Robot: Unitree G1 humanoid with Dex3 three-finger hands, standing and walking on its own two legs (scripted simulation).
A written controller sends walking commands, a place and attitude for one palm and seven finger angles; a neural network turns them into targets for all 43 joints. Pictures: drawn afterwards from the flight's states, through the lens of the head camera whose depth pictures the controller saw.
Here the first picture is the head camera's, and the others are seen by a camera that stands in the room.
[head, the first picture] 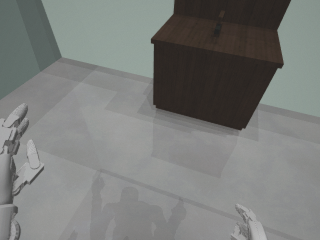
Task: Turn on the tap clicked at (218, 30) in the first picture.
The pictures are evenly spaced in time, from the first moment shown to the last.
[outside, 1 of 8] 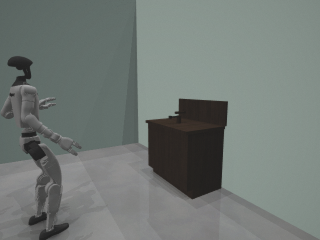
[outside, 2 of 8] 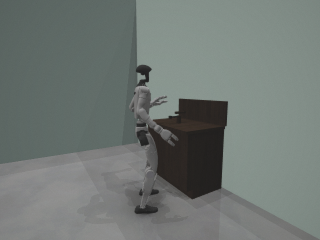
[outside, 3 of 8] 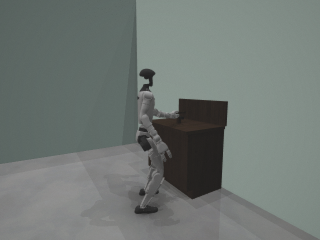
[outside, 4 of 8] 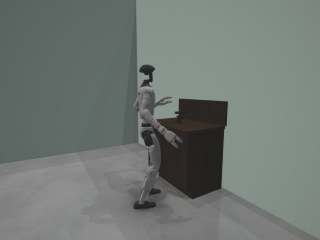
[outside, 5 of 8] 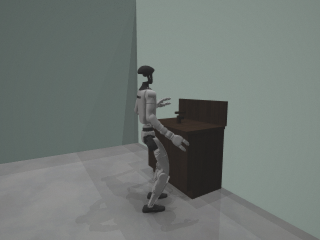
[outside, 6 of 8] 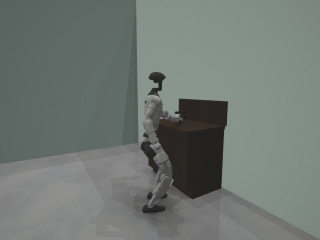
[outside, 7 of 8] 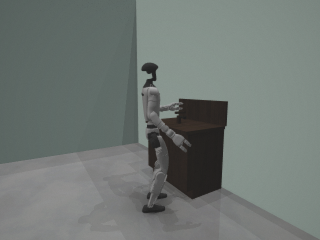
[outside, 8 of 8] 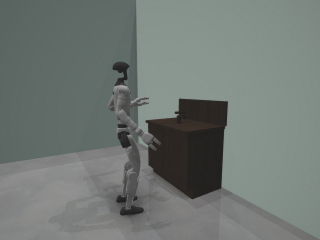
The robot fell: no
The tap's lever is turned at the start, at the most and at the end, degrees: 0 83 83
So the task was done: yes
